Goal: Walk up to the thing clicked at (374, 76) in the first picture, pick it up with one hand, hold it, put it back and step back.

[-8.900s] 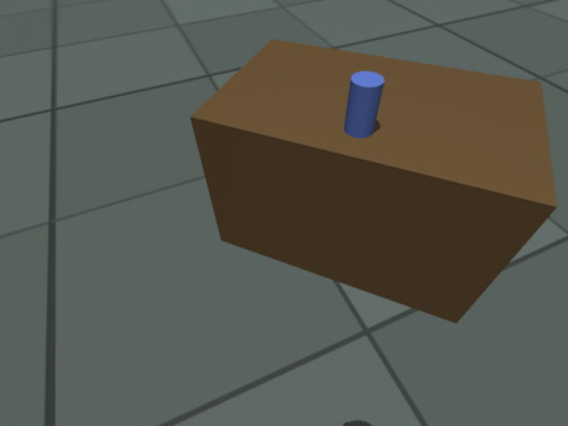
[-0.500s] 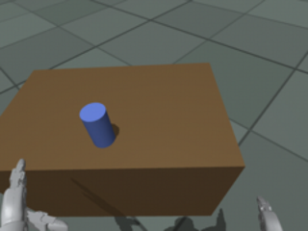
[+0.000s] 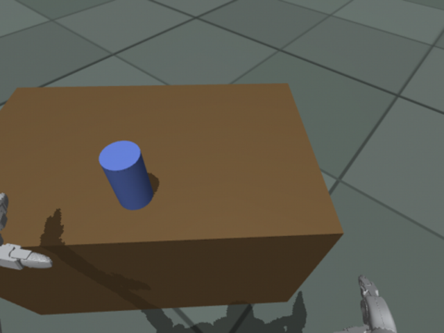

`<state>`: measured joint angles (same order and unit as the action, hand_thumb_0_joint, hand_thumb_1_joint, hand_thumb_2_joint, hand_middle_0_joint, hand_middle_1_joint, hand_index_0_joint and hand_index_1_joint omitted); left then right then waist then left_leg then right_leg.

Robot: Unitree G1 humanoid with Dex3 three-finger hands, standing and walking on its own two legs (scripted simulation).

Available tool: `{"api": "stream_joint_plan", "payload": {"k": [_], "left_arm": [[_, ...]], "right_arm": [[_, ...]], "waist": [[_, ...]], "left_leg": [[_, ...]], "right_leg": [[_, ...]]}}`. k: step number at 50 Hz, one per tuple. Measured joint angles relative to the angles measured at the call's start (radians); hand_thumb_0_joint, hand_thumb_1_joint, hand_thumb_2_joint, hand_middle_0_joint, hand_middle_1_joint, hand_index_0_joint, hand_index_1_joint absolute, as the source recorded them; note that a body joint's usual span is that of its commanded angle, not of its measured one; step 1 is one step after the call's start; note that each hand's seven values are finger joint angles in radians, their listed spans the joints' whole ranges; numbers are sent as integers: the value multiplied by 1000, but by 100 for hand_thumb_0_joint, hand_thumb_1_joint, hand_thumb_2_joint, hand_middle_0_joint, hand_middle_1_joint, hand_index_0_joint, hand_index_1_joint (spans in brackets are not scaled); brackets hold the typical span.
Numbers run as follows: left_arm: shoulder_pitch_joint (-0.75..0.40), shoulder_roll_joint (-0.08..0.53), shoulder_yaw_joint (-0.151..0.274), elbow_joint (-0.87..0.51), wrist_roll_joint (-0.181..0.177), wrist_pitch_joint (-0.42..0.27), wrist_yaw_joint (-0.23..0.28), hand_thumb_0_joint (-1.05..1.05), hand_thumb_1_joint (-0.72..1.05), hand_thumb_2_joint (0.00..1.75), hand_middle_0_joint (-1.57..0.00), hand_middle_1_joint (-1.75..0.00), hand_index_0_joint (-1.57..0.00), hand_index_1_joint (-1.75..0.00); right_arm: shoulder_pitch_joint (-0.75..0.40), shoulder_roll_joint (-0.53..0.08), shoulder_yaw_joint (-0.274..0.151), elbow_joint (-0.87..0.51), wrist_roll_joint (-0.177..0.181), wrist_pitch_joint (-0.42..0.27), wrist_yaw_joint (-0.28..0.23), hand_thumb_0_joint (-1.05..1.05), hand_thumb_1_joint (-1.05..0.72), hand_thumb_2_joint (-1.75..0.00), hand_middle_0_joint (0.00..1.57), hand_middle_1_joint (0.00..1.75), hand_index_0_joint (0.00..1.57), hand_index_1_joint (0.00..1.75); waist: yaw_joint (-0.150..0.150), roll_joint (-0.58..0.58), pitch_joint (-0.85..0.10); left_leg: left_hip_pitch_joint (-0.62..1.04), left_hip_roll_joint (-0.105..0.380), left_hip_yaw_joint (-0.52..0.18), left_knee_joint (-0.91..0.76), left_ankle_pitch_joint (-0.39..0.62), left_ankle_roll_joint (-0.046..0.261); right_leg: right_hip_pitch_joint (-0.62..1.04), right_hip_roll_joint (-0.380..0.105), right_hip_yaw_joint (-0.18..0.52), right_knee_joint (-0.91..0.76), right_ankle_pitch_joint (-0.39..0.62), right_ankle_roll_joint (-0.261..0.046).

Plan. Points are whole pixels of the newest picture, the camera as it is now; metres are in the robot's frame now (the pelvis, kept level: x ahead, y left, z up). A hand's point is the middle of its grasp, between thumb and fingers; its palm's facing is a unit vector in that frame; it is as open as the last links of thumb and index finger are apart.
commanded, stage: go down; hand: left
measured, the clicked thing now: (128, 177) +0.46 +0.23 -0.04
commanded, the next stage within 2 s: none
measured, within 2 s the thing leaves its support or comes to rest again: neither
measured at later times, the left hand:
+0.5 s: hand (12, 217) +0.30 +0.38 +0.06, palm faces +0.29 -0.96 -0.07, open 17.4 cm
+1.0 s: hand (6, 198) +0.34 +0.41 +0.06, palm faces +0.24 -0.97 +0.01, open 17.7 cm
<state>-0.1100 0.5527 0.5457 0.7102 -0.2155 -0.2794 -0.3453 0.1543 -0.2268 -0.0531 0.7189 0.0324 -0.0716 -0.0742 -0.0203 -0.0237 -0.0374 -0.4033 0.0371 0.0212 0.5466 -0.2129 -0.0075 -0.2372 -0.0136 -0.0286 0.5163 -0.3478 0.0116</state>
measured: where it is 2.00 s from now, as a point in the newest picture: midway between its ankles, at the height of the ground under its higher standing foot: outside the picture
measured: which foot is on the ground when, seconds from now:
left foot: down 0.00-1.00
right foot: down 0.00-1.00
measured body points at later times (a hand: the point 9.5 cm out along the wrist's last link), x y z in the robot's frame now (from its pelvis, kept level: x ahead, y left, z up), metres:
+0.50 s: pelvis +0.00 +0.01 -0.01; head +0.03 +0.04 +0.44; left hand +0.28 +0.43 +0.06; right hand +0.16 -0.26 -0.09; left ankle +0.04 +0.12 -0.73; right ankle -0.05 -0.13 -0.73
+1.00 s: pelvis +0.00 +0.02 -0.03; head +0.06 +0.06 +0.42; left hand +0.32 +0.46 +0.06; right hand +0.15 -0.24 -0.08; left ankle +0.04 +0.12 -0.73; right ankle -0.05 -0.13 -0.73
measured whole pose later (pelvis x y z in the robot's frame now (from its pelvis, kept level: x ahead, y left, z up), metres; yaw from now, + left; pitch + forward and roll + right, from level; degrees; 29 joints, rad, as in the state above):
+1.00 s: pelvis +0.00 +0.02 -0.03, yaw -1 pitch +13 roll -3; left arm -0.40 0.76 0.72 1.02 -0.26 -0.29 -0.60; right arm 0.23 -0.24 0.03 0.56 0.00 -0.19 -0.12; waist -0.07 -0.03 -0.11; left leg -0.72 0.06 0.01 0.80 -0.31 0.02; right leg -0.52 0.00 -0.03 0.72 -0.42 0.03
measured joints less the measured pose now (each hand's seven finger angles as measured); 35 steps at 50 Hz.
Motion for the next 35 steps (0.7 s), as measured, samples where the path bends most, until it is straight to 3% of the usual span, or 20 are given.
{"api": "stream_joint_plan", "payload": {"k": [6,17,24,35], "left_arm": [[-14,6,13,41,-20,-12,-53,-1,-49,4,-5,-3,-5,-3],[-31,-23,28,16,-13,-24,-52,-1,-54,4,-6,-3,-6,-3],[-96,35,64,96,-31,-37,-100,-1,-53,5,-6,-3,-6,-4],[-211,143,122,249,-68,-41,-225,-1,-57,6,-5,-4,-5,-5]], "right_arm": [[39,-6,5,-39,-4,-13,-1,-1,48,-6,6,5,6,5],[41,-6,-12,-16,-16,-31,-13,-1,48,-6,6,5,6,5],[12,-9,-4,-1,-14,-46,-23,-1,47,-6,6,5,6,5],[38,1,60,-63,-21,-90,-29,-1,48,-6,6,5,6,5]], "waist": [[2,5,-10],[18,-1,-22],[2,-4,-31],[-31,-7,-44]], "left_leg": [[-34,1,15,26,-15,9],[-84,2,12,78,-40,17],[-120,7,2,114,-51,16],[-209,14,-9,167,-61,16]], "right_leg": [[-34,-2,16,14,-3,9],[-73,-2,14,44,-18,17],[-104,4,6,77,-30,16],[-190,11,-1,133,-44,13]]}}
